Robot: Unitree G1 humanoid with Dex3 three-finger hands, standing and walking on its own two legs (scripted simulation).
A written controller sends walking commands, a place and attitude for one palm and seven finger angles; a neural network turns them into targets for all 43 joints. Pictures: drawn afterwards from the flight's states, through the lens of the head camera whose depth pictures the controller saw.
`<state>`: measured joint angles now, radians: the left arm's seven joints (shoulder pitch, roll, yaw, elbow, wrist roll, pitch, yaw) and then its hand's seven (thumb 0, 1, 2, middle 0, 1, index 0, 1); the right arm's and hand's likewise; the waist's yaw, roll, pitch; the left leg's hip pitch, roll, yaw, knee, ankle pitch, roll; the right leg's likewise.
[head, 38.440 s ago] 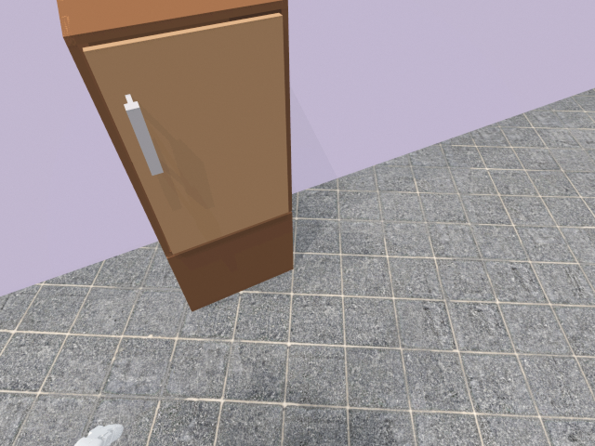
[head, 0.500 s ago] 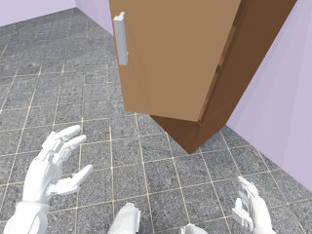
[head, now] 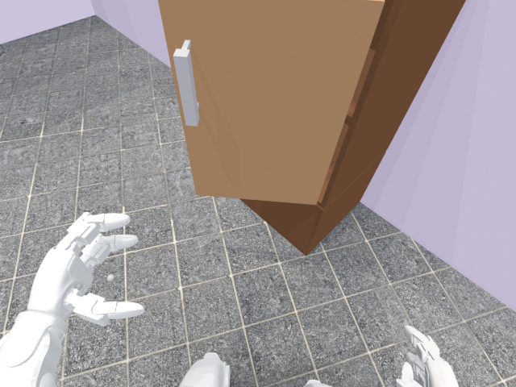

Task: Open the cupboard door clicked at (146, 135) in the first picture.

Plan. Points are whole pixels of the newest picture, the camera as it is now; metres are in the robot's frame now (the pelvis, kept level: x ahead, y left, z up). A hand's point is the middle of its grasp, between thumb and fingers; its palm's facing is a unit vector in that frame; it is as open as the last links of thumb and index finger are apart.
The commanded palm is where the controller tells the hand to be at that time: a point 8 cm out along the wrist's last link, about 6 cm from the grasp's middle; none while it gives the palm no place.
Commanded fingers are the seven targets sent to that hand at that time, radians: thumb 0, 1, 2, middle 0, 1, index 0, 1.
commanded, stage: raise the hand with hooked fingers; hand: left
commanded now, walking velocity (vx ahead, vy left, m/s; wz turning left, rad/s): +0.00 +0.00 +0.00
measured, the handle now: (189, 84) +0.65 +0.18 +0.09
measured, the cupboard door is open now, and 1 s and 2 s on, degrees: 41 41 41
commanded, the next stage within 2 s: move the hooked fingers beside the handle in 1.00 s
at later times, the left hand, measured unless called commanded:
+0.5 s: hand (64, 230) +0.29 +0.27 +0.11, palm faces +0.02 -1.00 -0.05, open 14.0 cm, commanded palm +0.26 +0.32 +0.11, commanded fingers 0.00 -0.50 0.30 -0.30 -1.20 -0.30 -1.20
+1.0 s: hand (84, 233) +0.29 +0.25 +0.11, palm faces -0.01 -1.00 -0.04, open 14.0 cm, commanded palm +0.26 +0.30 +0.11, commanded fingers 0.00 -0.50 0.30 -0.30 -1.20 -0.30 -1.20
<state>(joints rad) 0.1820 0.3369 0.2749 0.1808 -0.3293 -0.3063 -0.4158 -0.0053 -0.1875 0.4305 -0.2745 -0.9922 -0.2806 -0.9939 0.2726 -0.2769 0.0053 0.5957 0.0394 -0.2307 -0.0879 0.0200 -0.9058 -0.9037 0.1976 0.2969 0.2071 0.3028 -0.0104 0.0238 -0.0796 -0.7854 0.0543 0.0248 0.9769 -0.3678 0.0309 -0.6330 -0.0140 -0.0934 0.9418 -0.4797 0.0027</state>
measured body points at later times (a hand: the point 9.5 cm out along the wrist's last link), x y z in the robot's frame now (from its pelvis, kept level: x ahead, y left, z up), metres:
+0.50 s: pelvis +0.01 +0.00 +0.02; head +0.04 +0.01 +0.47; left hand +0.28 +0.33 +0.11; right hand +0.17 -0.24 -0.06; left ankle +0.07 +0.10 -0.68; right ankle -0.01 -0.13 -0.68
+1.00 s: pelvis +0.00 -0.02 +0.02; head +0.04 -0.02 +0.47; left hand +0.28 +0.30 +0.11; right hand +0.16 -0.27 -0.06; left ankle +0.07 +0.10 -0.68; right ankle +0.00 -0.13 -0.68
